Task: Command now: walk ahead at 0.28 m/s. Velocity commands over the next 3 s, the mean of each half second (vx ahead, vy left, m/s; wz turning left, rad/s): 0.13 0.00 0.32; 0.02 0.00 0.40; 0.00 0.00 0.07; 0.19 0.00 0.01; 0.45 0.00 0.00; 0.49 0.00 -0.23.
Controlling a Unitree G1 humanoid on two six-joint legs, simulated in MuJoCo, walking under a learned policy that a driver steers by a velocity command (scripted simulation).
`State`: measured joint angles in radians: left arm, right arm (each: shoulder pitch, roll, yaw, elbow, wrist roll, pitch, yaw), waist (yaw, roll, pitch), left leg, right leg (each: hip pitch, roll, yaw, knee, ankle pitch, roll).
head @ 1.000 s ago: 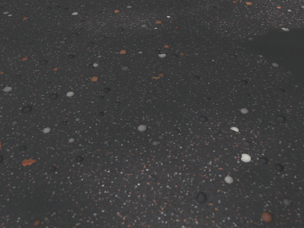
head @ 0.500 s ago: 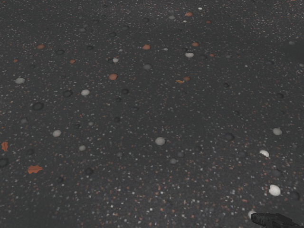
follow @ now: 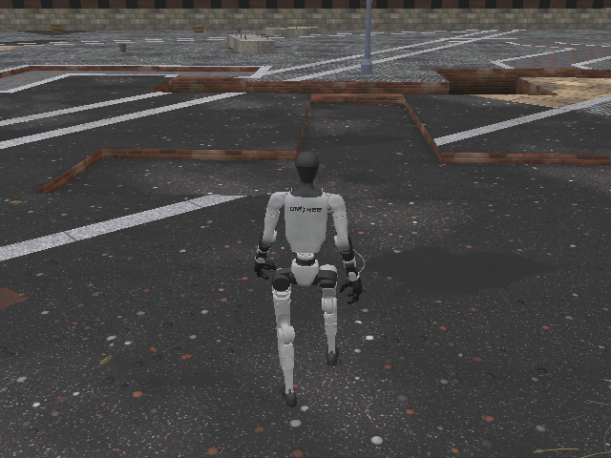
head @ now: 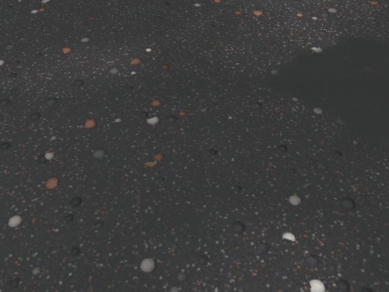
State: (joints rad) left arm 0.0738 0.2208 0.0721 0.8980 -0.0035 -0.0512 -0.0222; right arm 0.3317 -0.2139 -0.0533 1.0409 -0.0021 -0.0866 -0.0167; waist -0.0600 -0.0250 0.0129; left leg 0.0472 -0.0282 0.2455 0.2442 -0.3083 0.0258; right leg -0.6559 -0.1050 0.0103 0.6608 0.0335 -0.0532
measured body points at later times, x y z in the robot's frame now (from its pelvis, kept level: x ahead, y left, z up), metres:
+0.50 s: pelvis +0.12 +0.00 -0.01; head +0.14 +0.03 +0.44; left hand +0.19 +0.30 -0.14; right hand +0.30 -0.25 -0.12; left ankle +0.12 +0.10 -0.73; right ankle +0.19 -0.12 -0.74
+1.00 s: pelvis +0.15 +0.01 +0.00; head +0.18 +0.03 +0.45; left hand +0.15 +0.32 -0.12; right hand +0.40 -0.17 -0.11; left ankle +0.12 +0.10 -0.74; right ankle +0.21 -0.11 -0.74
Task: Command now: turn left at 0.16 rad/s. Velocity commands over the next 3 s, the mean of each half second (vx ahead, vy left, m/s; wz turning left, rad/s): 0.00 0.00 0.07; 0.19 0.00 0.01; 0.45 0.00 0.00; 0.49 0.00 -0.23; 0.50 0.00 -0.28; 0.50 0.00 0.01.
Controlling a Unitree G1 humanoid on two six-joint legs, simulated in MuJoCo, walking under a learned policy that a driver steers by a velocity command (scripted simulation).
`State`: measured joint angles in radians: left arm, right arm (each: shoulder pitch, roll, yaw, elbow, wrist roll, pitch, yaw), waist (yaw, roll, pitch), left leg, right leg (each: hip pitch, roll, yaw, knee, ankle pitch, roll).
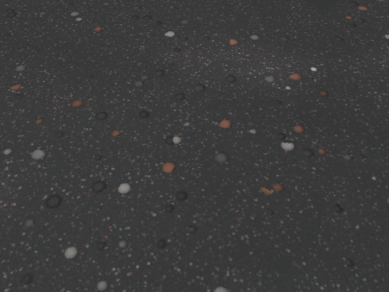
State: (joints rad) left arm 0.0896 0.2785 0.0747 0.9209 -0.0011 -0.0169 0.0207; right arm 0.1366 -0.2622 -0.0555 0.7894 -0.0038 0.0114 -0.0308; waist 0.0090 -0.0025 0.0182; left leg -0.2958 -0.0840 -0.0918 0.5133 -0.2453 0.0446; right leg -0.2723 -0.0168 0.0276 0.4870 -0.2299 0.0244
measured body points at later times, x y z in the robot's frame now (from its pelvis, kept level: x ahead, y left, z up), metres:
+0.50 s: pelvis +0.01 -0.01 +0.00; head +0.02 -0.01 +0.45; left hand +0.11 +0.26 -0.13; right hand +0.12 -0.27 -0.13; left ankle +0.01 +0.10 -0.74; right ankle +0.00 -0.14 -0.74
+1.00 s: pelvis +0.08 -0.04 -0.01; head +0.09 -0.04 +0.44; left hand +0.11 +0.23 -0.15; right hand +0.14 -0.30 -0.15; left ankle +0.01 +0.09 -0.70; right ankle +0.00 -0.14 -0.74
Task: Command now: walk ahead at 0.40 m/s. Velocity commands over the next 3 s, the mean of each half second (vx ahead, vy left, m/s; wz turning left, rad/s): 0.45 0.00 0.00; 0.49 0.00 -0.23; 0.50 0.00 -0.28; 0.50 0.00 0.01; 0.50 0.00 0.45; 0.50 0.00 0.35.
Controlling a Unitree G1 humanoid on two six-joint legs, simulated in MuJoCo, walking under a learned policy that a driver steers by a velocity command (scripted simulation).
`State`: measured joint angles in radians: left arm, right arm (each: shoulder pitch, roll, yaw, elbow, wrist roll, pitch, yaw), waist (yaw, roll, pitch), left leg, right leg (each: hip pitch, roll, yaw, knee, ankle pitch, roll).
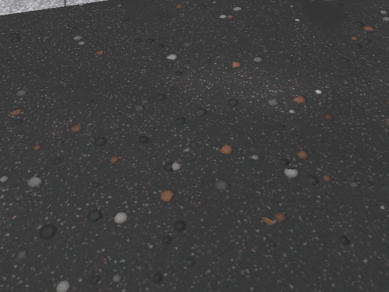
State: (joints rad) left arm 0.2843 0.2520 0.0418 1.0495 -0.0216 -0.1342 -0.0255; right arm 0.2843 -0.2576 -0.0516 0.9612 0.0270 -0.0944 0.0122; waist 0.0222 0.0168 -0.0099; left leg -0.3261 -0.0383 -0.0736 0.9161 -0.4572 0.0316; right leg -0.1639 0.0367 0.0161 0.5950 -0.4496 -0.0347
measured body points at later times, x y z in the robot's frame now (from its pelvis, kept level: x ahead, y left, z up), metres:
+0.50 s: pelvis +0.24 +0.05 +0.01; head +0.26 +0.06 +0.46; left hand +0.32 +0.33 -0.12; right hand +0.33 -0.22 -0.11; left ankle +0.30 +0.14 -0.72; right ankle +0.21 -0.10 -0.63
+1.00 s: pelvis +0.51 -0.04 +0.01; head +0.55 -0.06 +0.46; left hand +0.67 +0.21 -0.10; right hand +0.56 -0.33 -0.12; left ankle +0.43 +0.12 -0.63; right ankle +0.56 -0.12 -0.72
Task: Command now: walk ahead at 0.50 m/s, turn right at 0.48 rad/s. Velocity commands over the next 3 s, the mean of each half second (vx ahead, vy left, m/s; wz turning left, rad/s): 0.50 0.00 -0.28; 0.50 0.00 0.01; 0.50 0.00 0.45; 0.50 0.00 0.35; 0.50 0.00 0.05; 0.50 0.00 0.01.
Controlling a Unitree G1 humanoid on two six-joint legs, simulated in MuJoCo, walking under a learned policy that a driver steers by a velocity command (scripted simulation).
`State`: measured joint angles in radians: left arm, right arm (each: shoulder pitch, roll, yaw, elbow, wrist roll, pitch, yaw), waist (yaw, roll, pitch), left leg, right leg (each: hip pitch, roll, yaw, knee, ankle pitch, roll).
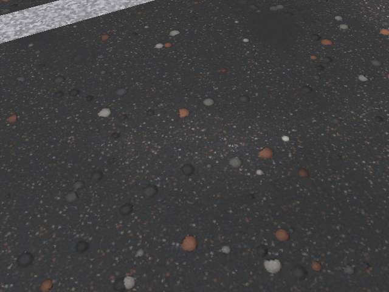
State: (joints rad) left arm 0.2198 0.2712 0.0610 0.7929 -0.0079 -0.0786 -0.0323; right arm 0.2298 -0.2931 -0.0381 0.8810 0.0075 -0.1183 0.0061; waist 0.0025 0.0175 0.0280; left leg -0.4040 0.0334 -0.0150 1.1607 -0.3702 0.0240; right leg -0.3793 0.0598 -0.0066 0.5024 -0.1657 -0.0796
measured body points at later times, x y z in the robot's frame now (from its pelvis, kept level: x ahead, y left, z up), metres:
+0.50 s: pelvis +0.30 +0.04 +0.00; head +0.33 +0.04 +0.45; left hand +0.38 +0.30 -0.13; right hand +0.42 -0.25 -0.10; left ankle +0.37 +0.12 -0.73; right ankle +0.14 -0.08 -0.64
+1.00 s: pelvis +0.56 -0.05 -0.01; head +0.60 -0.07 +0.44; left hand +0.79 +0.17 -0.08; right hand +0.54 -0.33 -0.14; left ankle +0.42 +0.11 -0.65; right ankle +0.63 -0.16 -0.73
